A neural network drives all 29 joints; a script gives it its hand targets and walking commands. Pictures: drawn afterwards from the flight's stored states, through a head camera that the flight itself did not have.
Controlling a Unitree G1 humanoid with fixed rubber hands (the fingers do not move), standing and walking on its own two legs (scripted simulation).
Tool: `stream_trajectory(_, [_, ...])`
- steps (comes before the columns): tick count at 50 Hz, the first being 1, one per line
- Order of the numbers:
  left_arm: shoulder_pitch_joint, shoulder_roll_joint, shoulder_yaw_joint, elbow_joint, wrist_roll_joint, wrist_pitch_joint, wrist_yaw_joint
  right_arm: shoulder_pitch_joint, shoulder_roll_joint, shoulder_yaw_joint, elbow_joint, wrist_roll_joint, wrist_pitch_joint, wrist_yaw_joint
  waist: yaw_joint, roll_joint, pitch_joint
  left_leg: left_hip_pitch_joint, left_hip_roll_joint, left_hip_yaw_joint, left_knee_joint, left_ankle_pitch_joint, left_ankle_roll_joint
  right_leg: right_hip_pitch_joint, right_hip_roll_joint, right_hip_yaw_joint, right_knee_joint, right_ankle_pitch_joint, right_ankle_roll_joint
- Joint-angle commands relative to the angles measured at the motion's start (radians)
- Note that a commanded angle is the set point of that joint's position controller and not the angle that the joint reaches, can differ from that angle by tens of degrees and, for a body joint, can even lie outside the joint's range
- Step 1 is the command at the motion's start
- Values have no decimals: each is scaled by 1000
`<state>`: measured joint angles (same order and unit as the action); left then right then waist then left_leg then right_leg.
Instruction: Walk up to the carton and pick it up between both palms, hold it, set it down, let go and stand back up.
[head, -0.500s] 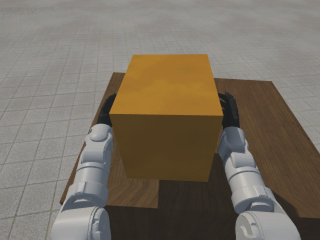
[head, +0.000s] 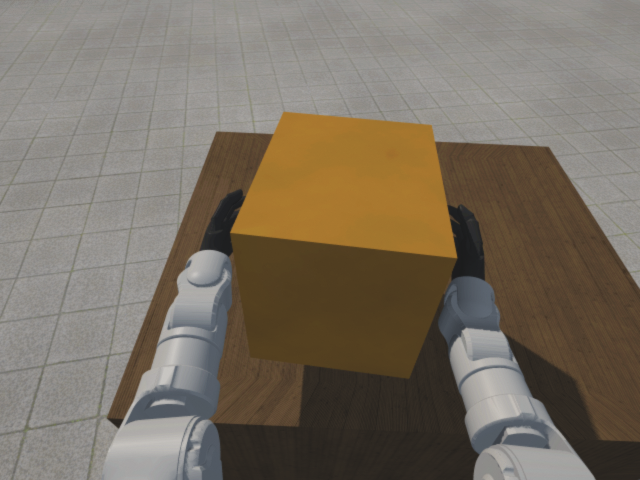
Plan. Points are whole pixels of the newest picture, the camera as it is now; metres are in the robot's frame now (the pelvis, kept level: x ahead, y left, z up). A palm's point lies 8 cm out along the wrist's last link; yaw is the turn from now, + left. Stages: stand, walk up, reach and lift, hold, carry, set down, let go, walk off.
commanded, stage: set down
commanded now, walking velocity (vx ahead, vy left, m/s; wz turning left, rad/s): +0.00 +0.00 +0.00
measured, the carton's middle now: (343, 238) +0.45 -0.04 +0.05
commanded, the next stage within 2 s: none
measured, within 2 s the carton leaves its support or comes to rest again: rests again in 1.78 s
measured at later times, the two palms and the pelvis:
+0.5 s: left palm (217, 275) +0.38 +0.14 +0.06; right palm (464, 286) +0.34 -0.18 +0.07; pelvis -0.01 +0.00 +0.00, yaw +0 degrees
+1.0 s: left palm (223, 280) +0.39 +0.13 +0.03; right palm (458, 295) +0.34 -0.18 +0.05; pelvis +0.00 +0.00 +0.00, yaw +0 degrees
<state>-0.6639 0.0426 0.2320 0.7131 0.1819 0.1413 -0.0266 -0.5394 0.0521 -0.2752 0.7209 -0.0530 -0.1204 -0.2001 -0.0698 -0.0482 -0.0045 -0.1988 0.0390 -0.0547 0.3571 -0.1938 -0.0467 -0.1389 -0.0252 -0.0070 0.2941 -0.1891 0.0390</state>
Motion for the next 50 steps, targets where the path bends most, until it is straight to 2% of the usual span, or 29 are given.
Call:
stream_trajectory(1, [-526,-634,-332,-43,7,-117,-158,-675,536,371,-162,-67,-100,133,-67,96,-639,215,-88,71,54,587,-61,278,57,-79,34,706,17])
stream_trajectory(3, [-534,-612,-289,1,26,-114,-169,-678,526,338,-142,-85,-92,134,-62,77,-586,182,-90,76,37,516,-47,296,49,-75,30,699,22])
stream_trajectory(5, [-568,-607,-278,21,29,-122,-177,-677,533,317,-126,-108,-93,137,-73,72,-590,160,-94,83,17,455,-44,312,43,-75,32,686,26])
stream_trajectory(7, [-611,-585,-245,54,42,-128,-184,-686,532,272,-96,-129,-80,142,-73,66,-545,119,-96,91,-10,355,-32,312,37,-75,24,629,25])
stream_trajectory(9, [-640,-589,-242,49,42,-139,-181,-687,526,245,-76,-140,-82,152,-74,87,-545,138,-88,86,-11,355,-36,272,44,-83,20,560,18])
stream_trajectory(12, [-692,-604,-251,66,34,-163,-182,-711,531,219,-75,-164,-89,162,-83,88,-560,162,-81,88,-15,343,-42,229,47,-90,6,510,11])
stream_trajectory(14, [-725,-595,-243,92,37,-174,-181,-724,524,182,-53,-189,-89,169,-84,92,-550,147,-80,95,-24,292,-40,215,43,-89,-5,452,7])
stream_trajectory(16, [-754,-602,-247,94,35,-193,-178,-729,531,158,-31,-210,-95,175,-97,107,-552,158,-76,95,-21,296,-47,203,47,-93,0,443,6])
stream_trajectory(18, [-764,-596,-241,121,33,-209,-174,-739,543,150,-38,-223,-106,181,-87,102,-571,140,-72,99,-18,283,-45,198,45,-89,0,427,3])
stream_trajectory(21, [-775,-570,-212,163,51,-225,-173,-750,552,116,-9,-256,-112,187,-92,97,-546,115,-75,110,-23,244,-42,192,41,-90,2,418,6])
stream_trajectory(23, [-774,-570,-204,166,64,-233,-173,-718,552,96,25,-274,-112,192,-97,114,-523,107,-73,109,-32,234,-44,190,41,-92,2,399,1])
stream_trajectory(24, [-784,-572,-198,172,60,-238,-172,-740,558,99,13,-276,-120,195,-86,102,-538,108,-73,111,-31,239,-43,196,41,-89,3,408,1])
stream_trajectory(26, [-770,-567,-188,177,75,-248,-170,-721,556,97,31,-283,-126,197,-79,116,-524,109,-72,112,-24,272,-44,196,41,-88,10,436,1])
stream_trajectory(28, [-798,-574,-206,163,62,-263,-170,-731,574,94,29,-296,-140,197,-96,109,-553,101,-74,113,-17,265,-45,205,38,-84,20,463,9])
stream_trajectory(30, [-791,-578,-210,184,64,-277,-163,-722,567,77,58,-313,-149,197,-108,124,-562,108,-67,110,-9,289,-55,185,44,-93,20,451,3])
stream_trajectory(32, [-792,-591,-220,174,63,-295,-156,-728,574,89,50,-316,-173,197,-104,133,-582,125,-66,109,11,352,-63,174,48,-91,20,491,1])
stream_trajectory(33, [-772,-591,-218,179,68,-298,-154,-729,575,95,50,-309,-180,199,-91,136,-601,127,-64,105,19,373,-61,174,48,-90,25,501,-1])
stream_trajectory(34, [-777,-597,-227,174,69,-304,-149,-716,581,83,78,-318,-188,201,-98,145,-608,139,-62,104,22,392,-68,160,50,-93,24,497,-3])
stream_trajectory(35, [-752,-588,-209,193,82,-305,-149,-704,578,82,97,-315,-189,203,-78,145,-571,123,-61,112,19,398,-65,161,49,-90,17,488,-6])
stream_trajectory(38, [-742,-584,-203,212,92,-308,-154,-669,573,63,125,-331,-198,196,-104,131,-542,120,-58,108,20,396,-65,163,48,-94,16,509,-3])
stream_trajectory(39, [-722,-571,-181,231,98,-306,-155,-675,564,66,125,-333,-198,195,-85,122,-528,107,-59,112,17,385,-60,176,46,-92,23,506,-1])
stream_trajectory(41, [-707,-563,-167,247,104,-302,-157,-674,566,60,132,-331,-202,192,-78,110,-491,83,-61,113,13,368,-54,183,45,-87,24,516,-3])
stream_trajectory(42, [-699,-566,-176,237,104,-302,-158,-655,567,54,150,-330,-206,189,-94,123,-486,89,-62,110,16,374,-57,182,44,-90,23,527,-1])
stream_trajectory(43, [-696,-575,-181,228,105,-309,-158,-666,578,68,134,-331,-219,191,-80,124,-507,96,-62,114,20,396,-59,179,46,-94,26,540,-1])
stream_trajectory(46, [-697,-598,-211,213,96,-332,-147,-664,586,73,133,-336,-248,191,-94,130,-568,119,-58,110,47,471,-71,156,54,-98,34,576,-2])
stream_trajectory(47, [-705,-603,-212,217,94,-342,-145,-668,583,79,129,-337,-257,189,-85,127,-584,119,-54,110,56,491,-72,146,56,-100,39,590,-2])
stream_trajectory(49, [-716,-602,-236,211,87,-364,-138,-656,586,69,148,-340,-273,190,-97,142,-623,118,-53,106,63,507,-80,134,53,-100,32,591,-9])
stream_trajectory(50, [-694,-593,-212,226,105,-367,-135,-649,590,74,158,-346,-277,191,-78,140,-610,101,-56,115,63,512,-75,134,53,-94,35,596,-8])
